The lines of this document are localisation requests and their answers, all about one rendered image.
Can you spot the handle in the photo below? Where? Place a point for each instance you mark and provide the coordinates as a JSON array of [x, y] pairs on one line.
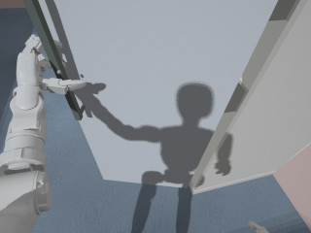
[[38, 19]]

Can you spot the robot left forearm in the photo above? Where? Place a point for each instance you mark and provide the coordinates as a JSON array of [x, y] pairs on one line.
[[26, 136]]

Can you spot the fridge door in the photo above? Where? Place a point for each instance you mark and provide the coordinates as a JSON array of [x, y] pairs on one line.
[[159, 75]]

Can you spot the left robot upper arm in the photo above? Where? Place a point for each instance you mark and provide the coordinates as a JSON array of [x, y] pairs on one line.
[[23, 197]]

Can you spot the left robot hand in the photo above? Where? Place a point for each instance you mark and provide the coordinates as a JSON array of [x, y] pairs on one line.
[[30, 67]]

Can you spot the right robot hand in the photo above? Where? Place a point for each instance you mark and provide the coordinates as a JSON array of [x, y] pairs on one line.
[[256, 228]]

